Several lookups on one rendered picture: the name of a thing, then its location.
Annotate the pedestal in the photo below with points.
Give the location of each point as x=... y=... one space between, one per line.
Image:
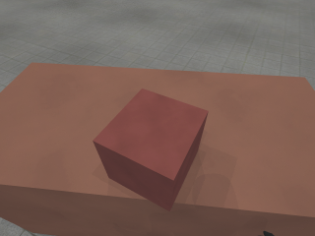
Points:
x=254 y=170

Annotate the carton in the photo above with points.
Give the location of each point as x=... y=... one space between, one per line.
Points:
x=150 y=145

